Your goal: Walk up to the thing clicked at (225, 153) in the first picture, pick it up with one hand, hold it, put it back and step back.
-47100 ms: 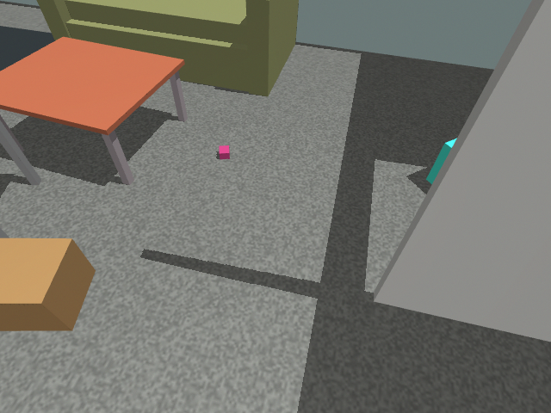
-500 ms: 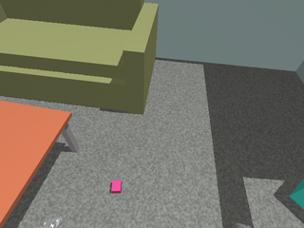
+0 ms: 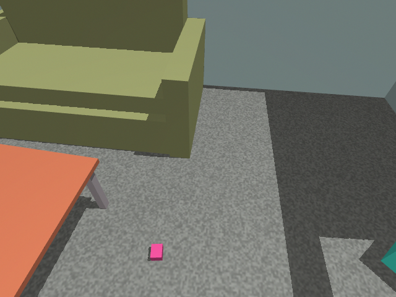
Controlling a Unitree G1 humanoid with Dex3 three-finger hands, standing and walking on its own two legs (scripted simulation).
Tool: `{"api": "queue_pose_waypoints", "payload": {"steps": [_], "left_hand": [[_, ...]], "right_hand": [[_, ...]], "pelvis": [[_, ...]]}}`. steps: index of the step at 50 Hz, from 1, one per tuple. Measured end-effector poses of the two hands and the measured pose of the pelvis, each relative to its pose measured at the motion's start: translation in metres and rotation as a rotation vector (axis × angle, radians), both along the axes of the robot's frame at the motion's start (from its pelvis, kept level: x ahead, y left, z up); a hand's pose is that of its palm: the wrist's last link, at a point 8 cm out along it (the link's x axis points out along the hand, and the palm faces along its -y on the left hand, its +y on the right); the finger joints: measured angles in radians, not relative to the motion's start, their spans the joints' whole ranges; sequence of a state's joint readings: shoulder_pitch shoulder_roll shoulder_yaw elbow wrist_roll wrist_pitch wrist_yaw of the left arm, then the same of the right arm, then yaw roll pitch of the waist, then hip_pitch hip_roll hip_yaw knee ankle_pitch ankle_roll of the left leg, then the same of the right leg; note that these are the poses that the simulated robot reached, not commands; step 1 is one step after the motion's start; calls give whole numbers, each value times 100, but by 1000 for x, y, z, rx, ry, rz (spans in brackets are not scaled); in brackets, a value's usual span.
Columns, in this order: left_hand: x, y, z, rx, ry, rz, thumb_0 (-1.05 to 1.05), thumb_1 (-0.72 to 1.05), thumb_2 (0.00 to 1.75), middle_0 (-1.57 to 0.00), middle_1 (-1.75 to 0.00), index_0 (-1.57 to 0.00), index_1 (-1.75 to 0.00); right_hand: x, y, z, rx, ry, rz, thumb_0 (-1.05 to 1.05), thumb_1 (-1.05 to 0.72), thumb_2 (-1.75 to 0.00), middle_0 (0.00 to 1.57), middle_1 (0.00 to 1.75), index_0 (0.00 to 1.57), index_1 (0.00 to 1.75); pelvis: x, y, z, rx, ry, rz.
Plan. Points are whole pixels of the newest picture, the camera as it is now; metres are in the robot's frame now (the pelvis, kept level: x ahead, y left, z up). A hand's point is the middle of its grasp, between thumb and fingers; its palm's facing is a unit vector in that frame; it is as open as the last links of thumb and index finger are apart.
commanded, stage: stand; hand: left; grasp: from above
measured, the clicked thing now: (156, 252) +0.48 +0.22 -0.76
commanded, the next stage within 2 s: step back in 1.72 s
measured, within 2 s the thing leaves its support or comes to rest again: neither
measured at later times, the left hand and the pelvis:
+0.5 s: hand out of the picture +0.06 +0.23 -0.16, palm faces +0.00 -0.95 -0.33, open 7.4 cm; pelvis +0.01 +0.00 +0.00, yaw -1 degrees
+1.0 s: hand out of the picture +0.09 +0.24 -0.16, palm faces +0.00 -0.95 -0.33, open 7.4 cm; pelvis +0.02 +0.00 +0.00, yaw -1 degrees
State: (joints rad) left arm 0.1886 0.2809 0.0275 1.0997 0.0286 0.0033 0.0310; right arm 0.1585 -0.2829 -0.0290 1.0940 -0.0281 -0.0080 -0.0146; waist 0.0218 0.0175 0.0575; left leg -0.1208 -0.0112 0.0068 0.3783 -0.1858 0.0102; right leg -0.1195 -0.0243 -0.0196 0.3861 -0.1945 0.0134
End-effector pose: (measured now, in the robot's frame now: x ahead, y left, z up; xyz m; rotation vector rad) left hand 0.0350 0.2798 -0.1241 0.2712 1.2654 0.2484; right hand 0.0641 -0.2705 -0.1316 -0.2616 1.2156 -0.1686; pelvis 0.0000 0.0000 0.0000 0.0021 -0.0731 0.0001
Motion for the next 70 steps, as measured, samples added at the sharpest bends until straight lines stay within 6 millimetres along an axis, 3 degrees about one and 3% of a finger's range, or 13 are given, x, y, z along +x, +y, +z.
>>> {"api": "queue_pose_waypoints", "payload": {"steps": [23,47,70], "left_hand": [[17,-2,0,-10,18,-24,1,91,90,-21,-30,-20,-30],[50,0,4,-10,-4,-39,1,91,90,-21,-30,-20,-30],[62,3,8,1,-31,-54,1,91,90,-21,-30,-20,-30]], "right_hand": [[-11,-20,6,-33,57,-25,0,-91,-89,20,30,20,30],[16,-16,7,-23,36,-16,0,-91,-89,20,30,20,30],[24,-25,11,-37,11,-16,0,-91,-89,20,30,20,30]], "pelvis": [[3,-5,3,-3,14,-11],[20,-4,4,-1,30,-16],[23,-6,4,0,28,-20]]}}
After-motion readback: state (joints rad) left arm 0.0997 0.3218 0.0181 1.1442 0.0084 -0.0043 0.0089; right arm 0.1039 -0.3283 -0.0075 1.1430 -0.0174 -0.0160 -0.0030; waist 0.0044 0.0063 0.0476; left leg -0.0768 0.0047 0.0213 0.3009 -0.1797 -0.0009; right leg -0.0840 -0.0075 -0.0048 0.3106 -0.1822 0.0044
